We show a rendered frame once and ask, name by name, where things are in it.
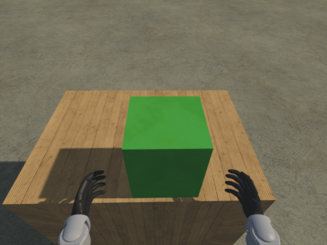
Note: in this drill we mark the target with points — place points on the robot right forearm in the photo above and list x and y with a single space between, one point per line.
260 231

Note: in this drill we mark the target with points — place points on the robot left hand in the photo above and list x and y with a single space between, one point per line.
85 195

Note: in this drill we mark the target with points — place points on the carton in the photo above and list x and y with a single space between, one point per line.
166 147

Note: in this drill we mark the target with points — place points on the robot right hand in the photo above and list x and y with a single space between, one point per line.
247 195

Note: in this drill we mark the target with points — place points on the robot left forearm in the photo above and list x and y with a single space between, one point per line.
76 231

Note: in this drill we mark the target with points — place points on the pedestal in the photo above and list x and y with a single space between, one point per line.
85 134

